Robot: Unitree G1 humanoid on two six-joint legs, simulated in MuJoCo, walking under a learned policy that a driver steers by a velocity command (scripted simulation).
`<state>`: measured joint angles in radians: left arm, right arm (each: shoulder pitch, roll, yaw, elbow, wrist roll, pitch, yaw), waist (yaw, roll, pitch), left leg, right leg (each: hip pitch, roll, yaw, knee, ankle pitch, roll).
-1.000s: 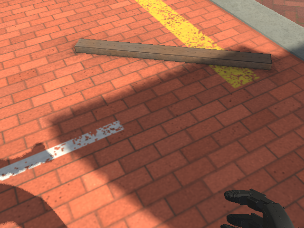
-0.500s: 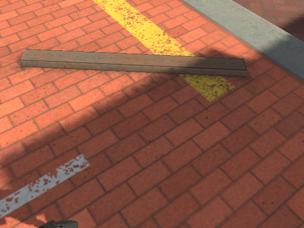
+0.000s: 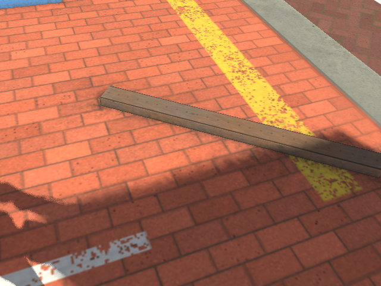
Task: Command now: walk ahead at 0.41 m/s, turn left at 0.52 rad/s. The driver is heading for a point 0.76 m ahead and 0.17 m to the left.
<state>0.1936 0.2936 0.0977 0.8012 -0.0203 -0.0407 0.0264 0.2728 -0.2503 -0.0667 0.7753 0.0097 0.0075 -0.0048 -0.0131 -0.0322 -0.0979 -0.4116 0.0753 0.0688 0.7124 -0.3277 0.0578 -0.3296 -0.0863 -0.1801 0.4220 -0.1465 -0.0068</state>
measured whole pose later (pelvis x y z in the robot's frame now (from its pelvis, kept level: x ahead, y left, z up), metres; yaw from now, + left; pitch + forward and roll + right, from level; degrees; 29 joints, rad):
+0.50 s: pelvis +0.21 +0.03 -0.01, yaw +18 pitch +4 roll -1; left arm -0.08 0.24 0.06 0.73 -0.02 -0.13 -0.04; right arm 0.54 -0.23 -0.09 0.81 0.03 -0.02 -0.04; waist -0.11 -0.01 0.00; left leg 0.00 -0.03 -0.23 0.43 -0.48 0.04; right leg -0.47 0.03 0.03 0.46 -0.06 -0.02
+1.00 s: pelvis +0.46 +0.16 -0.02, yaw +23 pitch +3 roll -1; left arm 0.39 0.29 0.05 0.99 -0.02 -0.06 -0.01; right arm 0.03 -0.23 -0.05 0.60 0.00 -0.07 0.02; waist 0.10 0.00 0.03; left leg -0.50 0.02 0.03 0.57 -0.11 0.06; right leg -0.05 -0.04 -0.01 0.61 -0.47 0.01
